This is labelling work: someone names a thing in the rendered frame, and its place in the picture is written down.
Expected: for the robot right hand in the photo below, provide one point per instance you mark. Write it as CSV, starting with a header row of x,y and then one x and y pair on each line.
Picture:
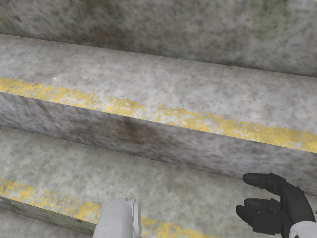
x,y
269,216

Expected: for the robot left thigh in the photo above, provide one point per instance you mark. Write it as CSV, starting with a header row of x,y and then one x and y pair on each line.
x,y
119,218

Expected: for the robot right forearm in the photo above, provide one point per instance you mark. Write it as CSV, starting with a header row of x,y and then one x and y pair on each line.
x,y
303,229

